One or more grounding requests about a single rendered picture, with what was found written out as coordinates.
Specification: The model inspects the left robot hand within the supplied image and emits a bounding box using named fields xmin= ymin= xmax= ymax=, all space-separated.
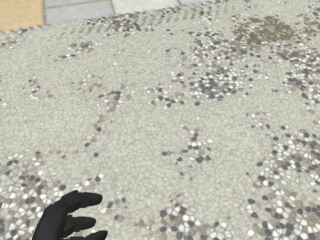
xmin=32 ymin=190 xmax=108 ymax=240

